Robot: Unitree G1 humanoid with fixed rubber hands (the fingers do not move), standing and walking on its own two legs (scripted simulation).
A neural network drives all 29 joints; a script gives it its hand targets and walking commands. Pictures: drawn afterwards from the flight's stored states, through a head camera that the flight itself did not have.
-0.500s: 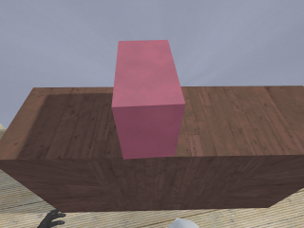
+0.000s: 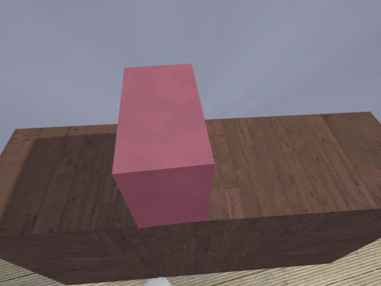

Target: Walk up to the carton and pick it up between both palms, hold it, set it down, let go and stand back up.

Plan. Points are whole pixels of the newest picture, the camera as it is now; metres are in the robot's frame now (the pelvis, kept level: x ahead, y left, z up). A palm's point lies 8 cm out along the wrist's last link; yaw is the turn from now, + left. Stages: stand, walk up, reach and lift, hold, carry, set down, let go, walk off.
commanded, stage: walk up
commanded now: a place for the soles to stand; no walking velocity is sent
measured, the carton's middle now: (165, 144) +0.44 +0.08 +0.03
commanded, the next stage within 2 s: none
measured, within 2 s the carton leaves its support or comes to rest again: neither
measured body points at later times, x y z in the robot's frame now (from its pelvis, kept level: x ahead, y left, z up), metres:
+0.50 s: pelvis -0.01 +0.01 +0.01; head +0.00 +0.01 +0.46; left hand +0.07 +0.33 -0.11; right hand +0.09 -0.29 -0.12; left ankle +0.02 +0.15 -0.71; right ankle +0.01 -0.09 -0.72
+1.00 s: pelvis -0.01 +0.03 +0.01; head +0.00 +0.03 +0.46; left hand +0.06 +0.35 -0.11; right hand +0.08 -0.28 -0.12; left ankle +0.02 +0.16 -0.72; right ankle +0.01 -0.09 -0.72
